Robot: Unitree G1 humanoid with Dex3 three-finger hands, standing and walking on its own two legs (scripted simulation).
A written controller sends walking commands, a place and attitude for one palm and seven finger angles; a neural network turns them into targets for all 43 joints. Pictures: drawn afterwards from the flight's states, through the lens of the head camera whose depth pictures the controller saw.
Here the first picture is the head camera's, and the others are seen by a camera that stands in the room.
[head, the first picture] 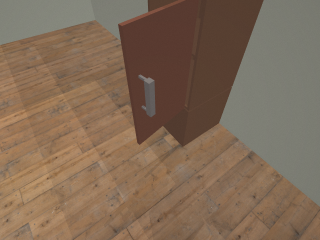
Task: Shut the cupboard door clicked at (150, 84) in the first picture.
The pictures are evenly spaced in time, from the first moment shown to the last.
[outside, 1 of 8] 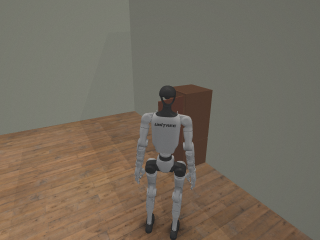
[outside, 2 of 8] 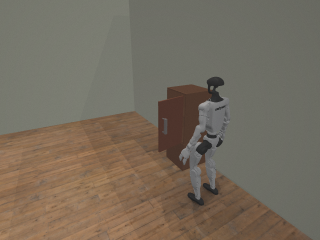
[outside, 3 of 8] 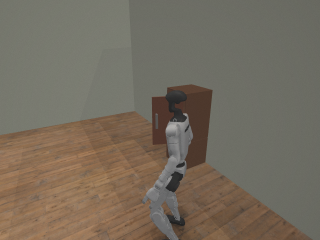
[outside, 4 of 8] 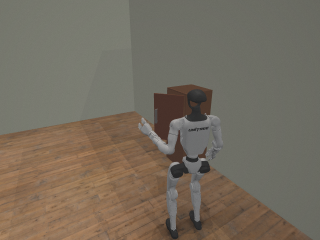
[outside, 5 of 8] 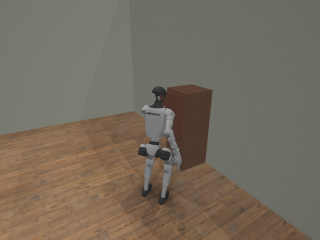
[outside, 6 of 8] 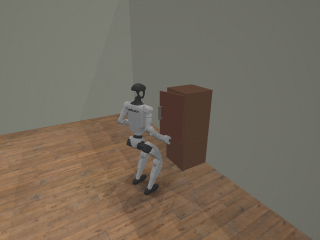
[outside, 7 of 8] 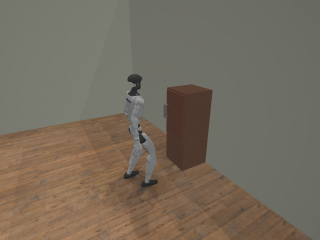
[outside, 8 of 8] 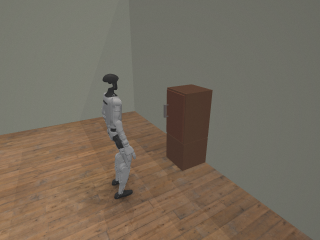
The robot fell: no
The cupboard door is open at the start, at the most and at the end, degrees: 100 100 0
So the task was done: yes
